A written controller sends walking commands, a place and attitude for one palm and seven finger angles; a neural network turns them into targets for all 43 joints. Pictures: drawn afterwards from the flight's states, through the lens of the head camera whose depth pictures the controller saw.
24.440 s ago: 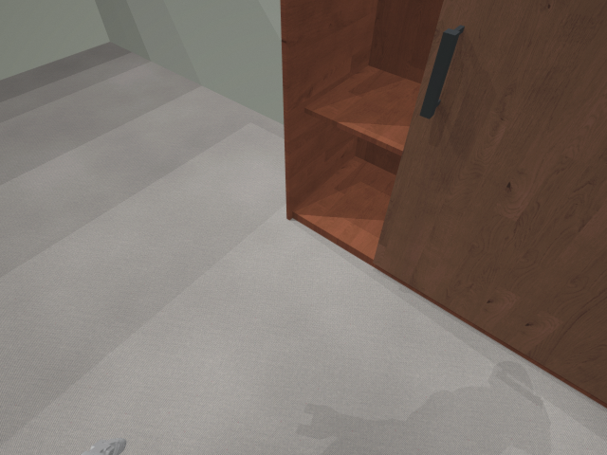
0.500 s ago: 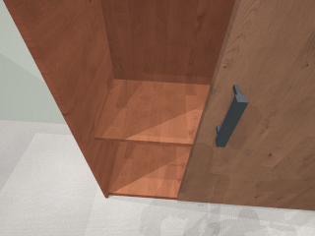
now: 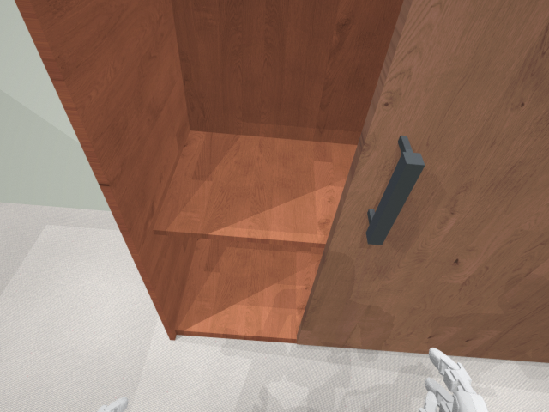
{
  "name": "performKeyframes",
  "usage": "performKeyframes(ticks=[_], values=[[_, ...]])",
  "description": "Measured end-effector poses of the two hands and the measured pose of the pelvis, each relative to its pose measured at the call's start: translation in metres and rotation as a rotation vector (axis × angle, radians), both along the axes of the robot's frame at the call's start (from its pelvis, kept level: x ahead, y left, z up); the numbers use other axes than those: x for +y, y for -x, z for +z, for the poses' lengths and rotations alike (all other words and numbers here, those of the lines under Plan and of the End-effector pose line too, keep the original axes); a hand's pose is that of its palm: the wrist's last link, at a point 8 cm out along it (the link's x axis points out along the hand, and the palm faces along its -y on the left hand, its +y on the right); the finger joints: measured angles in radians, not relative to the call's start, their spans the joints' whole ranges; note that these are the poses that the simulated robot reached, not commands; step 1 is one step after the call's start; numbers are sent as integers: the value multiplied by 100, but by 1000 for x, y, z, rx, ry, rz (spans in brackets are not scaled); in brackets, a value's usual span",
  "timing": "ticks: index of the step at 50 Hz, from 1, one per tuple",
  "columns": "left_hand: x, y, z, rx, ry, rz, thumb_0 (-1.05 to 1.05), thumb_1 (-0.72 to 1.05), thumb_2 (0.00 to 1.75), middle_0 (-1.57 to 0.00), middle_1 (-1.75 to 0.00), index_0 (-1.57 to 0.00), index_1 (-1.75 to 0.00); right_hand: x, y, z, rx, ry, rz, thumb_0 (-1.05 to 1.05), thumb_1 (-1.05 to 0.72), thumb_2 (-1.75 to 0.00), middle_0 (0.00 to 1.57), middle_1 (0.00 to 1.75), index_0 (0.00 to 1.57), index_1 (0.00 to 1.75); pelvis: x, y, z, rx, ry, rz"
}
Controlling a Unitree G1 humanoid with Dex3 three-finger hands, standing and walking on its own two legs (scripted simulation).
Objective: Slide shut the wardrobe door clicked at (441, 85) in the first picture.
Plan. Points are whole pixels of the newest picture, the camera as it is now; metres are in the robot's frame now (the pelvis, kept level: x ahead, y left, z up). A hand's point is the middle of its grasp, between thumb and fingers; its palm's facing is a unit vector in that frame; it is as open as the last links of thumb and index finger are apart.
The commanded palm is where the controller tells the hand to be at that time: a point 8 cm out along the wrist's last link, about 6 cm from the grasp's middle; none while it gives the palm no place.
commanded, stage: raise the hand with hooked fingers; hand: right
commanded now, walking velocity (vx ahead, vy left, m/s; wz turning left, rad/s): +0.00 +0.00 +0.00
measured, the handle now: (388, 193) +0.44 -0.14 +0.10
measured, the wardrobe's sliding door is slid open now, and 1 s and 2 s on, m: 0.43 0.43 0.43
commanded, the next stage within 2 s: move the hooked fingers beside the handle in 1.92 s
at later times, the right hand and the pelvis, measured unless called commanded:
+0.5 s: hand (431, 388) +0.18 -0.18 +0.02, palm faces -0.03 +1.00 -0.07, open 10.2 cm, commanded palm +0.16 -0.24 +0.02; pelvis -0.03 +0.01 -0.06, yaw -1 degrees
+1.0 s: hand (488, 346) +0.22 -0.24 +0.07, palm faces +0.02 +1.00 -0.09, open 13.1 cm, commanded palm +0.19 -0.30 +0.08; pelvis -0.02 -0.01 -0.02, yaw +0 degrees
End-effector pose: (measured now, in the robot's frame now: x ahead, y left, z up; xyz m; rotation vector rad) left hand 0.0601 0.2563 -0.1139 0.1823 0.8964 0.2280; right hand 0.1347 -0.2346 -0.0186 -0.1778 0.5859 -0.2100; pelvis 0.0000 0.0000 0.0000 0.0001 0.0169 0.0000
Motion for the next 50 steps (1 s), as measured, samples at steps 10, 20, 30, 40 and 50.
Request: performKeyframes(ticks=[10, 20, 30, 40, 50], values=[[13, -116, 46, -460, -87, -143, 1, 91, 90, -19, -30, -20, -29, 54, -47, 19, -599, -249, 321, 2, -67, -79, 22, 46, 22, 46, 3, 22, -48, 132, 11, 31], [-42, -131, 20, -425, 8, -277, 1, 90, 90, -19, -30, -20, -30, 1, 0, 22, -580, -87, 153, 2, -42, -69, 24, 61, 24, 61, 9, 28, -61, 128, -41, -21], [-46, -63, -9, -230, 72, -167, 1, 90, 90, -20, -30, -21, -30, -8, -45, 45, -517, -153, 270, 1, -19, -59, 25, 76, 25, 76, 3, 29, -43, 118, -40, -9], [-7, -44, 11, -212, -40, -100, 1, 90, 90, -20, -30, -20, -30, -35, -54, 69, -574, -100, 232, 0, 5, -49, 27, 91, 27, 91, -5, 21, -29, 93, -33, 3], [-18, -81, 39, -323, -60, -156, 1, 90, 90, -20, -30, -20, -30, -59, -64, 92, -607, -87, 220, 0, 28, -39, 29, 106, 29, 106, -12, 16, -19, 54, -38, -7]])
